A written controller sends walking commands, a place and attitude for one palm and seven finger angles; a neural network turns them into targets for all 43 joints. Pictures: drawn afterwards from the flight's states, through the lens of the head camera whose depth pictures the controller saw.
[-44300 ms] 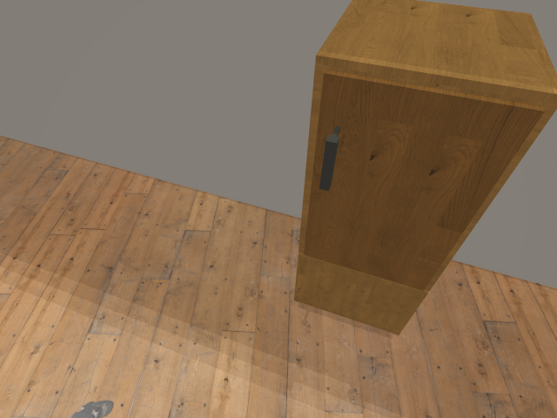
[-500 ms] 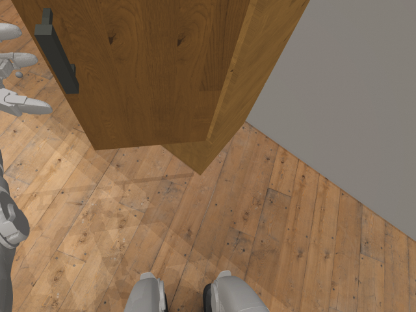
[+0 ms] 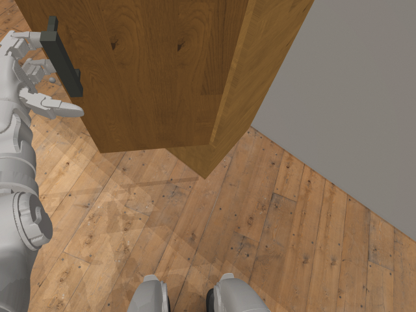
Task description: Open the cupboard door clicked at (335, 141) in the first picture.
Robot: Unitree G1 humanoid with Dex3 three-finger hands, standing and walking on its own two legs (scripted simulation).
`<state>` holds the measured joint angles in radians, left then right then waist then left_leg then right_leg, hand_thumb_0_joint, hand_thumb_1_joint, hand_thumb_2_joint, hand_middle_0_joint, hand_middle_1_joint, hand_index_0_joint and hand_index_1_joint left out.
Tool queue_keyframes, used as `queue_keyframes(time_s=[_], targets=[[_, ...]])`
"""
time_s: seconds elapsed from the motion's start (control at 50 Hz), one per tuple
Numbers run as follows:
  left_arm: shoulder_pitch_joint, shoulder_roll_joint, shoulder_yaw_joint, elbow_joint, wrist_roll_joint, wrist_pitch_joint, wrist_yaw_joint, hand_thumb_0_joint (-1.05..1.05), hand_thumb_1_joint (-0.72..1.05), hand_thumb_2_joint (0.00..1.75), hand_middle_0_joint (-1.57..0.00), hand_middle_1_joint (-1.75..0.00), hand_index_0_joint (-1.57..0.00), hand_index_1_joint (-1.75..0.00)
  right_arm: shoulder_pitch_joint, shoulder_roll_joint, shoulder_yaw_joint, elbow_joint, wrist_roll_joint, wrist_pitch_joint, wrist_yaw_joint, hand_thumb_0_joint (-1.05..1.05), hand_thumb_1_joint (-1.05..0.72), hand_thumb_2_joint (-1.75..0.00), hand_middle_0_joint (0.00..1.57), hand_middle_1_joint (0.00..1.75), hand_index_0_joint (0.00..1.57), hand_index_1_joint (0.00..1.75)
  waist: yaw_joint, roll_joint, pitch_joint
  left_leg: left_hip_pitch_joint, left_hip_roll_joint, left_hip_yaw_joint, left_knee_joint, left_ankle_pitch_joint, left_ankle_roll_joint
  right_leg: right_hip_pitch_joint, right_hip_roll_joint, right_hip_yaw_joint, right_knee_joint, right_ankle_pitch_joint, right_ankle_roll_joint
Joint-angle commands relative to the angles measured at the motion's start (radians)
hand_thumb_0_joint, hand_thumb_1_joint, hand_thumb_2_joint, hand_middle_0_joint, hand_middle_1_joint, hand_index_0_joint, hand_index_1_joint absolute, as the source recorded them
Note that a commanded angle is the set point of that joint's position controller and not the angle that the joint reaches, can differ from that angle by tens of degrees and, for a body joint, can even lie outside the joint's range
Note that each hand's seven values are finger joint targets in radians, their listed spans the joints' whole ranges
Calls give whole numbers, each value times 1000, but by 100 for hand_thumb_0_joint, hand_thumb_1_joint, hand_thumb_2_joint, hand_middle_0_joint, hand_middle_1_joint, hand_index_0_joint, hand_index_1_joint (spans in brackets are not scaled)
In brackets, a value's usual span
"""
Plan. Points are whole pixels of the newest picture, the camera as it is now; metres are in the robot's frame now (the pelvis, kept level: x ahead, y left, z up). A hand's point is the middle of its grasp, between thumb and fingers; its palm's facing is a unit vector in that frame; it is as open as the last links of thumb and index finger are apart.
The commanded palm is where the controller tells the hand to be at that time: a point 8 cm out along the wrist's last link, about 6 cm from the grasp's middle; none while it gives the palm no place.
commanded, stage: slide the fingers in behind the handle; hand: left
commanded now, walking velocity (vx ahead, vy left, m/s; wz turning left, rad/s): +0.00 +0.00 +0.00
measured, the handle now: (65, 59) +0.56 +0.22 +0.08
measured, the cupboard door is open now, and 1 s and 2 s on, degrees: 47 47 56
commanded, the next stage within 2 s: close the thumb around the handle in 0.66 s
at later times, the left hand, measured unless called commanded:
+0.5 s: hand (68, 78) +0.51 +0.21 +0.08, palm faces +0.09 -1.00 -0.01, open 14.0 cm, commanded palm +0.49 +0.25 +0.08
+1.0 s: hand (64, 79) +0.51 +0.22 +0.08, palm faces +0.08 -1.00 +0.00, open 12.4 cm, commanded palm +0.49 +0.26 +0.08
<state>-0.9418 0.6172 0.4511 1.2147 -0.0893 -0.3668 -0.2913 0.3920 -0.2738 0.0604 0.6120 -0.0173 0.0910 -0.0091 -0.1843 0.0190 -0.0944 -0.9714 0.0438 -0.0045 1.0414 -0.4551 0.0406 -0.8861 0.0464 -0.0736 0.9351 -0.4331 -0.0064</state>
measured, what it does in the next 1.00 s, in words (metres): stands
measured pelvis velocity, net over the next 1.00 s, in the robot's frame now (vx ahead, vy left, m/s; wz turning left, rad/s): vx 0.00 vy -0.01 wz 0.00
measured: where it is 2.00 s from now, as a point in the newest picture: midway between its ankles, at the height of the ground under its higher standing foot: outside the picture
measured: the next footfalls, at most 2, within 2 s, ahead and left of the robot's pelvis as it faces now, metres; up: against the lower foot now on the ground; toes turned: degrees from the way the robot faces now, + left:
none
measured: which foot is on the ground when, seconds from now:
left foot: down 0.00-1.00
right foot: down 0.00-1.00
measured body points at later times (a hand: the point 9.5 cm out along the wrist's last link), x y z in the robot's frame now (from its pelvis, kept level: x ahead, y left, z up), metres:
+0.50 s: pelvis +0.00 -0.01 +0.00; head +0.13 +0.01 +0.43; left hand +0.50 +0.27 +0.09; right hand -0.01 -0.28 -0.10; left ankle +0.01 +0.09 -0.67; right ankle +0.00 -0.12 -0.67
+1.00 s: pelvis +0.00 -0.01 +0.00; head +0.13 +0.02 +0.43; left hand +0.50 +0.27 +0.08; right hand +0.00 -0.28 -0.10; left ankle +0.01 +0.09 -0.67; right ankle +0.00 -0.12 -0.67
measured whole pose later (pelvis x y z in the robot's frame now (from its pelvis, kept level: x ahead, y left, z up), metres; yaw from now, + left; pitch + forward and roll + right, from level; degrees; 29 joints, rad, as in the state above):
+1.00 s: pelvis +0.00 -0.01 +0.00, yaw +0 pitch +22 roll -4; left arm -0.93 0.59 0.45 1.22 -0.09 -0.38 -0.26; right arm 0.40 -0.28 0.05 0.63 -0.01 0.08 -0.01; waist -0.18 0.02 -0.10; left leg -0.95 0.05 0.00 1.03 -0.45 0.03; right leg -0.88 0.05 -0.07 0.94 -0.44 -0.02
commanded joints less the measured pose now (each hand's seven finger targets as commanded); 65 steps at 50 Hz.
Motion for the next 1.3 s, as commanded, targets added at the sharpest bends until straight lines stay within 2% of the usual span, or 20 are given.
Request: queue_keyframes(time_s=[0.0, 0.1, 0.16, 0.22, 0.28, 0.32, 0.4, 0.42, 0.44, 0.54, 0.64, 0.74, 0.82, 0.86, 0.92, 1.02, 1.06, 1.16, 1.2, 1.28], targets=[[-458, 258, -1, -230, -14, -81, 9, 0, -50, 30, -30, -120, -30, -120, 190, -192, -74, -31, 3, -13, -14, 0, -90, -90, 20, 30, 20, 30, -13, 198, -488, 484, -2, -77, -95, 444, -16, 80, 25, 30, -83, 304, -11], [-450, 266, 18, -233, -24, -78, 10, 0, -50, 30, -30, -120, -30, -120, 199, -192, -77, -25, 3, -15, -14, 0, -90, -90, 20, 30, 20, 30, -7, 182, -510, 465, -6, -71, -96, 438, -11, 118, 25, 35, -84, 327, -11], [-427, 221, -12, -213, -22, -70, 13, 0, -50, 30, -30, -120, -30, -120, 199, -188, -79, -22, 5, -14, -12, 0, -90, -90, 20, 30, 20, 30, -15, 148, -469, 444, -7, -65, -99, 422, -7, 120, 26, 37, -93, 327, -9], [-410, 224, 6, -250, -27, -81, 22, 0, -50, 30, -30, -120, -30, -120, 201, -182, -83, -26, 2, -17, -9, 0, -90, -90, 20, 30, 20, 30, 4, 178, -525, 467, -10, -59, -94, 465, -9, 146, 25, 40, -85, 369, -10], [-413, 245, 17, -199, -22, -71, 32, 0, -50, 30, -30, -120, -30, -120, 201, -184, -77, -23, 5, -16, -11, 0, -90, -90, 20, 30, 20, 30, -6, 127, -431, 384, -13, -51, -103, 393, -1, 158, 23, 46, -95, 338, -8], [-418, 277, 32, -223, -8, -74, 40, 0, -50, 30, -30, -120, -30, -120, 198, -185, -79, -32, 6, -15, -14, 0, -90, -90, 20, 30, 20, 30, 3, 144, -471, 391, -14, -47, -102, 404, -2, 175, 20, 53, -89, 355, -7], [-396, 255, 24, -239, -9, -95, 45, 0, -50, 30, -30, -120, -30, -120, 196, -181, -82, -37, 5, -18, -9, 0, -90, -90, 20, 30, 20, 30, 8, 154, -506, 422, -13, -47, -97, 439, -6, 176, 21, 51, -81, 377, -7], [-413, 227, 2, -219, -13, -91, 42, 0, -50, 30, -30, -120, -30, -120, 191, -179, -81, -33, 6, -20, -8, 0, -90, -90, 20, 30, 20, 30, -8, 147, -473, 406, -13, -45, -96, 407, -4, 159, 22, 54, -89, 357, -4], [-410, 254, 20, -207, -13, -89, 41, 0, -50, 30, -30, -120, -30, -120, 195, -184, -81, -29, 8, -19, -10, 0, -90, -90, 20, 30, 20, 30, -4, 122, -454, 389, -12, -47, -101, 391, -4, 171, 22, 52, -91, 346, -5], [-411, 251, 18, -230, -19, -87, 30, 0, -50, 30, -30, -120, -30, -120, 193, -185, -83, -32, 8, -20, -14, 0, -90, -90, 20, 30, 20, 30, 1, 154, -494, 416, -13, -44, -98, 410, -4, 170, 20, 57, -90, 361, -5], [-406, 257, 20, -189, -21, -78, 30, 0, -50, 30, -30, -120, -30, -120, 192, -188, -80, -26, 10, -21, -16, 0, -90, -90, 20, 30, 20, 30, -8, 116, -445, 378, -13, -45, -101, 382, -2, 162, 19, 54, -94, 341, -4], [-420, 244, 11, -222, -20, -89, 30, 0, -50, 30, -30, -120, -30, -120, 191, -185, -82, -27, 7, -25, -15, 0, -90, -90, 20, 30, 20, 30, -7, 146, -485, 420, -12, -49, -97, 417, -5, 160, 19, 53, -89, 359, -5], [-395, 235, 9, -214, -20, -88, 26, 0, -28, 40, -32, -122, -32, -122, 193, -185, -84, -26, 8, -20, -13, 0, -90, -90, 20, 30, 20, 30, 1, 164, -487, 443, -10, -54, -98, 439, -9, 137, 21, 45, -85, 355, -9], [-408, 219, -12, -191, -22, -76, 24, 0, -16, 44, -32, -124, -32, -124, 189, -186, -81, -24, 10, -20, -14, 0, -90, -90, 20, 30, 20, 30, -15, 137, -441, 410, -10, -52, -101, 396, -5, 129, 21, 48, -95, 331, -6], [-424, 272, 31, -215, -21, -83, 30, 0, 0, 52, -34, -125, -34, -125, 194, -191, -82, -27, 6, -22, -17, 0, -90, -90, 20, 30, 20, 30, -1, 142, -490, 412, -11, -53, -98, 411, -5, 157, 19, 51, -87, 347, -7], [-424, 244, 10, -233, -18, -97, 27, 0, 28, 64, -36, -128, -36, -128, 193, -187, -82, -24, 3, -24, -14, 0, -90, -90, 20, 30, 20, 30, 1, 192, -500, 469, -6, -63, -97, 450, -14, 116, 21, 40, -80, 341, -12], [-396, 235, 10, -212, -24, -89, 22, 0, 40, 68, -36, -130, -36, -130, 195, -189, -83, -25, 5, -21, -12, 0, -90, -90, 20, 30, 20, 30, 0, 152, -485, 449, -7, -60, -101, 440, -12, 132, 24, 39, -85, 343, -10], [-443, 212, -15, -207, -24, -75, 26, 0, 68, 80, -38, -133, -38, -133, 197, -192, -83, -21, 4, -19, -14, 0, -90, -90, 20, 30, 20, 30, -22, 148, -450, 451, -3, -71, -108, 406, -11, 86, 23, 33, -92, 298, -9], [-437, 238, 14, -230, -25, -90, 34, 0, 79, 85, -39, -134, -39, -134, 201, -192, -84, -22, 1, -22, -12, 0, -90, -90, 20, 30, 20, 30, -2, 177, -501, 483, -4, -74, -103, 446, -16, 97, 25, 32, -82, 316, -13], [-438, 205, -6, -205, -19, -92, 42, 0, 90, 90, -40, -135, -40, -135, 203, -187, -82, -18, 0, -21, -10, 0, -90, -90, 20, 30, 20, 30, -13, 164, -458, 477, -1, -81, -102, 441, -17, 64, 25, 26, -79, 296, -14]])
